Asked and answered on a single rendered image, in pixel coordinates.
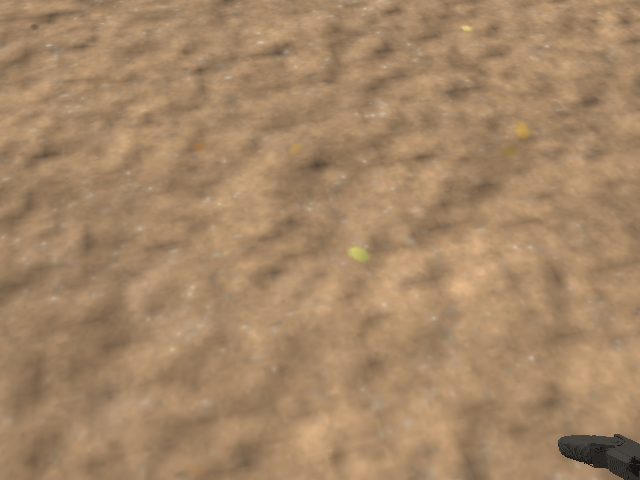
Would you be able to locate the right robot hand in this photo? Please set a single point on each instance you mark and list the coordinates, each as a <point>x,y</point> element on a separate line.
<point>618,454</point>

